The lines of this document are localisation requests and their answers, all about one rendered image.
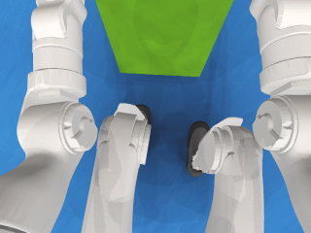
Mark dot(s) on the left robot shin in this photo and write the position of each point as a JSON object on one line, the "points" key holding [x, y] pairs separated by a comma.
{"points": [[107, 122]]}

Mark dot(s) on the carton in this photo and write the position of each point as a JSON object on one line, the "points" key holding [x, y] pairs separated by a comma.
{"points": [[163, 37]]}

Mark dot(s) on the left robot upper arm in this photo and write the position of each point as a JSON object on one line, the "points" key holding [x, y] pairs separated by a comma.
{"points": [[54, 137]]}

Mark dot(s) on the robot right forearm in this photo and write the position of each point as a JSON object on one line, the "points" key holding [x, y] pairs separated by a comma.
{"points": [[284, 32]]}

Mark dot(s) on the robot left forearm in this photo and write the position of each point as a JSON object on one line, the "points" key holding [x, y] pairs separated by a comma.
{"points": [[57, 46]]}

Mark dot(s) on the robot shin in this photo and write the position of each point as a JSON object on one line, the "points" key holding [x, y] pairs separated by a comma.
{"points": [[198, 160], [107, 122]]}

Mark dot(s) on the right robot upper arm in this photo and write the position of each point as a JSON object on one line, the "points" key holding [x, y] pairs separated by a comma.
{"points": [[283, 126]]}

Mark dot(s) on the right robot shin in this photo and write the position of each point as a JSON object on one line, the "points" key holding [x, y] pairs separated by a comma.
{"points": [[198, 160]]}

